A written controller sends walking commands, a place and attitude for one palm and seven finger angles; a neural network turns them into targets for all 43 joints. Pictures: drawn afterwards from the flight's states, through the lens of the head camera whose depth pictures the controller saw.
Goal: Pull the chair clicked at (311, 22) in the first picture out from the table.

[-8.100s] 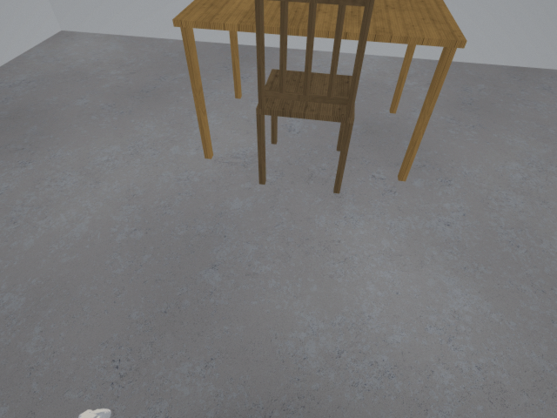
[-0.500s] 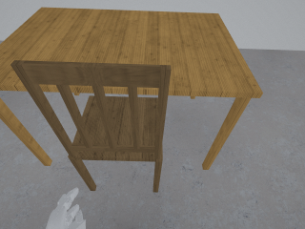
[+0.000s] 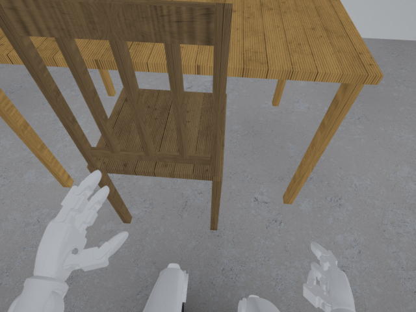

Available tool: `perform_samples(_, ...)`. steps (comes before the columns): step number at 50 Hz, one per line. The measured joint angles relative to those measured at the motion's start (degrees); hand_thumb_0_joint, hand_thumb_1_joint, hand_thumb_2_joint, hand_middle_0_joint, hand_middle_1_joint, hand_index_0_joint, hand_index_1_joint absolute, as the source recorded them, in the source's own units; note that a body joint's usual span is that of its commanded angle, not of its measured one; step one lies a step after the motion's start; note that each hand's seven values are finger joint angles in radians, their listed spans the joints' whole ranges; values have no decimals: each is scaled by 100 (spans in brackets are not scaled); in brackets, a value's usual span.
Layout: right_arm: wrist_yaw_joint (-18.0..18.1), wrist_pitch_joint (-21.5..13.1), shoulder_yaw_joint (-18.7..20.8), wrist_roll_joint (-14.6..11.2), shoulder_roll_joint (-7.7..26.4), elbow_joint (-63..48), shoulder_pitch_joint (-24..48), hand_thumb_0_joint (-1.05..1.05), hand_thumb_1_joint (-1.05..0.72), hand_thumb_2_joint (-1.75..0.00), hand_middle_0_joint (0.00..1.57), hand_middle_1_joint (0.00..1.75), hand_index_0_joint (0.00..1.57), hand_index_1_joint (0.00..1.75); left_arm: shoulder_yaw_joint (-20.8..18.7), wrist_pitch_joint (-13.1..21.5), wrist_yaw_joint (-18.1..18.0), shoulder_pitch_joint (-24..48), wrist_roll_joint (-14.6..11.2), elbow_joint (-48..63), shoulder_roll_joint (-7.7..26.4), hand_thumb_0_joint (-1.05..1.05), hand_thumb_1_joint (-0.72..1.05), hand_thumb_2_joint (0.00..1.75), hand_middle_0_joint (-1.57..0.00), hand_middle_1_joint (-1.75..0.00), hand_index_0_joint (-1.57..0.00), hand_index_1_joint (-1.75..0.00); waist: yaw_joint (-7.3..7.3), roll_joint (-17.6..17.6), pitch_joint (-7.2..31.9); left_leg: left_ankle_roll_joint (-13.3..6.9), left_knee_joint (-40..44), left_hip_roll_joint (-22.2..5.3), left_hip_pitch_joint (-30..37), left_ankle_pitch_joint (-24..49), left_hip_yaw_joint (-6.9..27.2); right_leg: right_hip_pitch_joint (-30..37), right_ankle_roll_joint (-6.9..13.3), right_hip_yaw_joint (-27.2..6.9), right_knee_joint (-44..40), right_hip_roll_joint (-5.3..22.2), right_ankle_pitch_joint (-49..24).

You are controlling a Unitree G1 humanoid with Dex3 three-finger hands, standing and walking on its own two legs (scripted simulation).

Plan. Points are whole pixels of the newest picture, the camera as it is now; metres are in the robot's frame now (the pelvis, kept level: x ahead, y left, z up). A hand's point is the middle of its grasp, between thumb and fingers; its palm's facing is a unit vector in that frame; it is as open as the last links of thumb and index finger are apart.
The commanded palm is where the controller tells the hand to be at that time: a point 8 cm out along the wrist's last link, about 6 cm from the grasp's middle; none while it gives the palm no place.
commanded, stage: raise the hand toward the chair's back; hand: left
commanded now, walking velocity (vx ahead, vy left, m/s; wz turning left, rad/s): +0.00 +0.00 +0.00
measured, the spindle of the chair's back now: (137, 108) +0.53 +0.23 +0.06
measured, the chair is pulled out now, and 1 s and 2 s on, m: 0.00 0.00 0.00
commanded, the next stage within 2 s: aim the fingers beside a spindle in 1.46 s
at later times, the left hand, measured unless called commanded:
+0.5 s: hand (91, 222) +0.24 +0.23 +0.07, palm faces +0.03 -1.00 -0.05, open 15.4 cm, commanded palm +0.22 +0.28 +0.07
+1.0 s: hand (78, 210) +0.26 +0.25 +0.08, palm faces +0.02 -1.00 -0.06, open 16.9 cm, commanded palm +0.24 +0.30 +0.08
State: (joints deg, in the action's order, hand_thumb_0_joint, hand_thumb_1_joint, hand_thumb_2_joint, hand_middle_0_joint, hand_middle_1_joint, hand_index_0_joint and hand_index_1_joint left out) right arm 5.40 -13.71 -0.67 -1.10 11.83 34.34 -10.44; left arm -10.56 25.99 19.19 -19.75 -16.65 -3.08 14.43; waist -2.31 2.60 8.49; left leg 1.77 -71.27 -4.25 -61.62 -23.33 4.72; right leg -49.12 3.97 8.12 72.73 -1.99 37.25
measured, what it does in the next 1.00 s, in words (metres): stands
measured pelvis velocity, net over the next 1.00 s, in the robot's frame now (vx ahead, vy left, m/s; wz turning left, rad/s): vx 0.01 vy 0.05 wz -0.02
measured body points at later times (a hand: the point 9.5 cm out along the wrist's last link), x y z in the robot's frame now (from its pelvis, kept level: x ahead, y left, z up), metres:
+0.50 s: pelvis +0.02 +0.04 +0.02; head +0.08 +0.04 +0.47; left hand +0.24 +0.28 +0.07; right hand +0.19 -0.22 -0.06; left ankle +0.11 +0.15 -0.62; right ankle +0.00 -0.08 -0.62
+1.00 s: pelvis +0.01 +0.05 +0.03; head +0.06 +0.06 +0.48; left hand +0.25 +0.30 +0.09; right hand +0.18 -0.19 -0.05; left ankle +0.11 +0.15 -0.62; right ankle +0.00 -0.08 -0.62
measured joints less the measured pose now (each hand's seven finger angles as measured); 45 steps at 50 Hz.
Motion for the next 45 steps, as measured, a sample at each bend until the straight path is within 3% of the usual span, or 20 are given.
perform_samples(3,-14,98,-40,-26,-127,114,-155,1,-91,-90,20,30,21,30,-90,-522,19,198,-42,-215,15,1,28,63,-14,-21,-14,-20,135,59,-4,7,173,-19,119,46,-92,63,-32,-90,-146,-1,-70)
perform_samples(5,-34,130,-14,-21,-165,159,-279,1,-90,-90,20,30,21,30,-170,-679,-96,177,-44,-264,-31,1,23,61,-14,-20,-14,-19,220,73,4,11,320,-27,229,75,-184,123,-68,-178,-269,9,-121)
perform_samples(9,-80,133,119,14,-110,237,-475,2,-90,-90,20,30,21,30,-276,-480,-315,11,-8,-239,-149,1,14,57,-13,-18,-13,-18,301,60,39,-13,538,-26,366,106,-348,188,-138,-331,-459,37,-196)
perform_samples(14,-109,105,287,15,101,278,-509,2,-90,-90,20,30,21,30,-223,-99,-333,-87,19,-243,-203,1,3,52,-12,-17,-11,-16,299,30,33,-90,556,10,321,84,-433,143,-216,-408,-504,87,-205)
perform_samples(20,-109,64,375,13,203,184,-312,2,-91,-90,20,29,20,30,-82,1,-431,-191,65,-58,-216,1,-11,46,-10,-14,-10,-14,282,-32,21,-176,501,56,263,47,-451,129,-292,-420,-518,132,-202)
perform_samples(34,-199,214,-22,26,5,-337,38,1,-91,-90,20,30,21,30,51,-359,-613,5,206,174,-88,0,-42,33,-7,-10,-7,-9,197,-17,-2,-270,574,124,415,93,-355,414,-389,-316,-777,167,-318)
perform_samples(45,-199,296,-106,20,67,-274,-227,1,-90,-90,20,30,21,30,-73,-492,-551,194,163,44,18,-1,-49,30,-7,-8,-6,-8,259,1,-34,-295,655,123,543,125,-340,569,-416,-303,-920,156,-389)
